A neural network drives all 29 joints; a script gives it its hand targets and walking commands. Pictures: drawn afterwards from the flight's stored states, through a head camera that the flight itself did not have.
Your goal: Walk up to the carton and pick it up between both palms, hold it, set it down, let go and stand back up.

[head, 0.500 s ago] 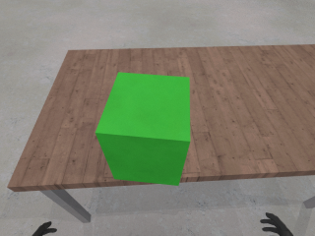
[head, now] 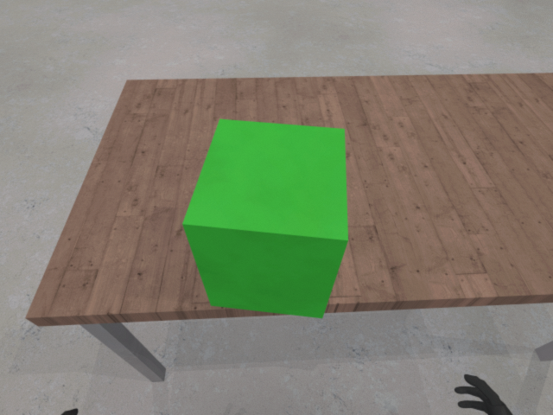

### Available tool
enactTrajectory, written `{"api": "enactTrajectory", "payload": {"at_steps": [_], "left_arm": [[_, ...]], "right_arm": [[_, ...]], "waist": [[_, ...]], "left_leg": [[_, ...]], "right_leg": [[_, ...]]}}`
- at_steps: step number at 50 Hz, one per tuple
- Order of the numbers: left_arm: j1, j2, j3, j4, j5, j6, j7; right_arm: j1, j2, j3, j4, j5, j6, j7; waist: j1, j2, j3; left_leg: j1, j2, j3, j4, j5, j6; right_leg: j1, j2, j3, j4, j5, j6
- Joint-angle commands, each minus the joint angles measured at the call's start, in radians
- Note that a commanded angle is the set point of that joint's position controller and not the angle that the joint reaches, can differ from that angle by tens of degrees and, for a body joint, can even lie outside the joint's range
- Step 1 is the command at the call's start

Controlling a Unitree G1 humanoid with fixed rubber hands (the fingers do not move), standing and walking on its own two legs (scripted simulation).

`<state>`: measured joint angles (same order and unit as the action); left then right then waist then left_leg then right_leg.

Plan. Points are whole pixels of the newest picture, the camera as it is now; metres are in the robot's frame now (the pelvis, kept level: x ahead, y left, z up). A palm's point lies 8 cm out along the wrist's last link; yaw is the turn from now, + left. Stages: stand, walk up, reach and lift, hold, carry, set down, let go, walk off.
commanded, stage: walk up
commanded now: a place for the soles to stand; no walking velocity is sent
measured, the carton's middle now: (273, 223) +0.40 +0.01 +0.02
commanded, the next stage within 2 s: reach and lift in 0.48 s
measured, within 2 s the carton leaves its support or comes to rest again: neither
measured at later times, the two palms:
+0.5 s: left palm out of the picture +0.09 +0.32 -0.10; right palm out of the picture +0.11 -0.32 -0.10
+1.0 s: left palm (87, 372) +0.20 +0.28 -0.06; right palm (487, 380) +0.18 -0.30 -0.06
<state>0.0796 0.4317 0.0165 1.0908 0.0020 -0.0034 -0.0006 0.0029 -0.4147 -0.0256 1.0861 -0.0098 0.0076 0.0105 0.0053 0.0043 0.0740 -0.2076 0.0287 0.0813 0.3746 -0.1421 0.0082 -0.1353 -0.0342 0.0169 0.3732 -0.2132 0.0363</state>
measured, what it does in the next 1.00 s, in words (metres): stands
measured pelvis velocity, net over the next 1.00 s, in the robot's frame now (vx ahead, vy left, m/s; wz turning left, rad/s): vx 0.03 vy -0.02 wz -0.01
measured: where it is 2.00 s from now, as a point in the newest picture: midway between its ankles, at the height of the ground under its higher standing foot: outside the picture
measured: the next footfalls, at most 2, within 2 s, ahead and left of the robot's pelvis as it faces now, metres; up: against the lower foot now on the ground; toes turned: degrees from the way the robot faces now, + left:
none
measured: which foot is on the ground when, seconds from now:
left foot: down 0.00-1.00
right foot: down 0.00-1.00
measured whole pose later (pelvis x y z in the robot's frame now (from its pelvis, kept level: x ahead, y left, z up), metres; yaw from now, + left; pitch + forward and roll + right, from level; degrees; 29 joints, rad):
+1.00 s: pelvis +0.03 -0.02 +0.00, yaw -1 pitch -4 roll +0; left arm 0.15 0.36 0.16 0.35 0.07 0.45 -0.02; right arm 0.17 -0.31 -0.05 0.65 0.03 -0.07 0.02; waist 0.00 -0.05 0.12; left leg -0.14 0.06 0.08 0.42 -0.22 -0.03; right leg -0.07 -0.01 0.01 0.42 -0.29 0.01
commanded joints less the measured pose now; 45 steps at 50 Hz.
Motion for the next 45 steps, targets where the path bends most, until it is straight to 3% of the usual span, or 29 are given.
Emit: {"api": "enactTrajectory", "payload": {"at_steps": [1,7,15,24,25,26,28,29,30,32,34,37,40,45], "left_arm": [[-0.008,0.177,0.029,-0.037,0.004,-0.007,0.003],[0.000,0.181,0.030,-0.038,0.008,-0.009,0.002],[0.011,0.175,0.032,-0.052,0.007,-0.013,0.003],[0.008,0.183,0.032,-0.061,0.007,-0.014,0.006],[-0.343,0.148,0.065,-0.412,0.010,0.176,0.032],[-0.312,0.102,0.043,-0.494,-0.003,0.286,0.043],[-0.212,0.085,0.051,-0.543,0.026,0.414,0.017],[-0.179,0.088,0.063,-0.593,0.052,0.455,0.006],[-0.158,0.091,0.071,-0.647,0.072,0.487,-0.001],[-0.098,0.087,0.101,-0.700,0.113,0.533,-0.006],[-0.034,0.098,0.155,-0.725,0.138,0.545,-0.011],[-0.009,0.089,0.193,-0.743,0.153,0.540,-0.011],[-0.034,0.073,0.187,-0.770,0.132,0.517,-0.009],[-0.017,0.053,0.180,-0.828,0.082,0.461,-0.009]], "right_arm": [[-0.045,-0.177,-0.032,-0.047,0.000,-0.006,-0.002],[-0.034,-0.183,-0.037,-0.047,-0.006,-0.006,0.001],[-0.031,-0.178,-0.038,-0.057,-0.006,-0.007,0.004],[-0.016,-0.171,-0.034,-0.063,0.000,-0.005,0.002],[-0.314,-0.011,-0.137,-0.058,-0.142,-0.174,0.026],[-0.229,-0.079,-0.147,-0.057,-0.134,-0.179,0.052],[-0.148,-0.112,-0.151,-0.083,-0.086,-0.166,0.055],[-0.098,-0.119,-0.156,-0.095,-0.075,-0.151,0.049],[-0.059,-0.128,-0.158,-0.113,-0.066,-0.143,0.047],[-0.037,-0.149,-0.150,-0.144,-0.038,-0.127,0.047],[-0.014,-0.166,-0.131,-0.218,0.003,-0.120,0.046],[-0.001,-0.144,-0.105,-0.312,0.023,-0.104,0.038],[0.022,-0.106,-0.078,-0.386,0.029,-0.090,0.034],[0.103,-0.037,-0.053,-0.473,0.046,-0.091,0.023]], "waist": [[0.000,0.007,-0.089],[-0.006,0.008,-0.069],[-0.002,0.015,-0.086],[-0.008,-0.015,-0.101],[-0.016,-0.052,-0.045],[-0.048,-0.034,-0.036],[-0.064,-0.081,-0.057],[-0.061,-0.073,-0.085],[-0.061,-0.044,-0.113],[-0.049,0.025,-0.143],[-0.023,0.022,-0.152],[0.010,0.009,-0.097],[0.010,-0.010,-0.053],[0.001,-0.014,-0.092]], "left_leg": [[0.100,0.127,-0.148,-0.081,-0.036,0.023],[0.087,0.122,-0.155,-0.092,-0.115,0.022],[0.093,0.120,-0.145,-0.078,-0.070,0.020],[0.118,0.113,-0.121,-0.051,-0.002,0.018],[0.058,-0.013,0.067,0.106,-0.250,-0.068],[0.074,0.001,0.038,0.151,-0.241,-0.036],[0.176,-0.013,0.033,0.220,-0.153,-0.024],[0.232,-0.020,0.033,0.236,-0.158,-0.029],[0.275,-0.015,0.026,0.232,-0.155,-0.038],[0.241,0.000,0.022,0.192,-0.045,-0.045],[0.253,-0.012,0.009,0.179,0.059,-0.049],[0.235,-0.031,0.010,0.145,0.082,-0.045],[0.228,-0.038,0.020,0.096,0.039,-0.042],[0.277,-0.039,0.025,0.051,0.085,-0.043]], "right_leg": [[-0.084,-0.074,0.054,-0.063,0.060,-0.051],[-0.101,-0.076,0.067,-0.073,0.007,-0.055],[-0.093,-0.075,0.071,-0.064,0.053,-0.057],[-0.088,-0.082,0.076,-0.068,0.092,-0.056],[-0.275,0.066,-0.112,0.064,-0.307,-0.055],[-0.307,0.062,-0.110,0.099,-0.320,-0.083],[-0.345,0.045,-0.118,0.098,-0.172,-0.065],[-0.373,0.030,-0.126,0.090,-0.179,-0.077],[-0.386,0.020,-0.136,0.090,-0.167,-0.086],[-0.258,0.046,-0.154,0.128,0.047,-0.067],[-0.165,0.059,-0.137,0.111,0.164,-0.056],[-0.120,0.065,-0.118,0.077,0.221,-0.041],[-0.117,0.062,-0.096,0.031,0.211,-0.029],[-0.097,0.062,-0.078,-0.018,0.274,-0.014]]}}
